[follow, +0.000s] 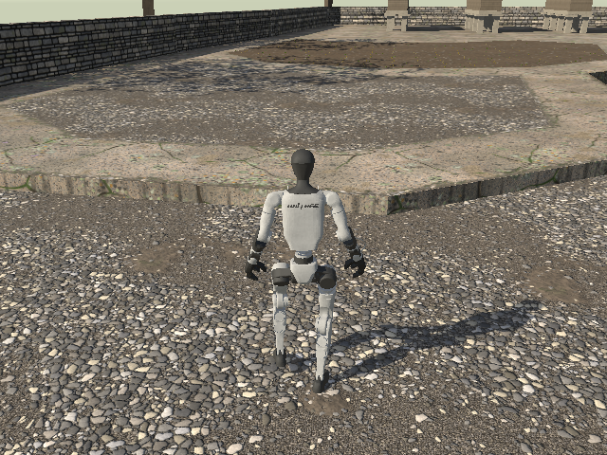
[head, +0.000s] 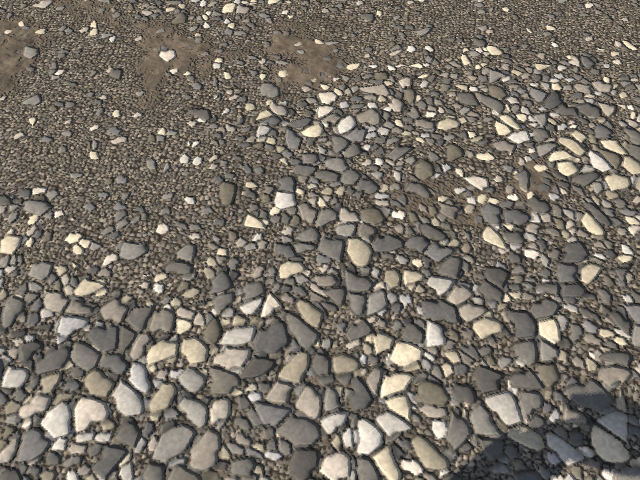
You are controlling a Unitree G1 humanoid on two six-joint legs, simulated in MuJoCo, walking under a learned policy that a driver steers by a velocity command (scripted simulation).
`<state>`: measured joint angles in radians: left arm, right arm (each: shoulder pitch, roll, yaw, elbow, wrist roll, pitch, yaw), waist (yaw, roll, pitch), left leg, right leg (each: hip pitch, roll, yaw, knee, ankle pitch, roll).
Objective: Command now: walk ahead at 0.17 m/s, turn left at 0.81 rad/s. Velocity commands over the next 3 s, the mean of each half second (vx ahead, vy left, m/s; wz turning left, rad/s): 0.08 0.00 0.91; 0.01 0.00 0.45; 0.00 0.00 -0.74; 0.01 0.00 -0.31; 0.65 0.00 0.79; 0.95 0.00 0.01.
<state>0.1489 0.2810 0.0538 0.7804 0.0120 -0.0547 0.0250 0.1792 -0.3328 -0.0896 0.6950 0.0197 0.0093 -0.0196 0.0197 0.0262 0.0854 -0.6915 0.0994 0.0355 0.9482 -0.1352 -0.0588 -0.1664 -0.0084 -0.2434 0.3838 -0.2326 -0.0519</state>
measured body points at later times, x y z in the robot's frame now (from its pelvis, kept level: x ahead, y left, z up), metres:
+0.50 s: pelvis +0.14 +0.00 -0.01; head +0.18 +0.04 +0.44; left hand +0.21 +0.34 -0.10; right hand +0.42 -0.20 -0.07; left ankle +0.17 +0.10 -0.74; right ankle +0.28 -0.12 -0.71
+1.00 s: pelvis +0.17 -0.01 -0.01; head +0.20 +0.02 +0.44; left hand +0.07 +0.27 -0.13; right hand +0.47 -0.09 -0.09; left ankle +0.08 +0.08 -0.74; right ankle +0.28 -0.09 -0.73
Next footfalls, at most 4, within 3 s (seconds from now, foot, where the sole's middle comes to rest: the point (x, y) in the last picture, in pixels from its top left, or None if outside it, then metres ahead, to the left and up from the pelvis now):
0.16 left None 0.21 0.11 -0.78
0.58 right None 0.31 -0.07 -0.78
0.96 left None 0.11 0.10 -0.78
1.30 right None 0.28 -0.11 -0.78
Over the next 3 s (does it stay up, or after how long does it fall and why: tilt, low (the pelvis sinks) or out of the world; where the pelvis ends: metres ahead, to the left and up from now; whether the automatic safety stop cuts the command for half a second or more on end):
stays up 0.77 0.45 -0.04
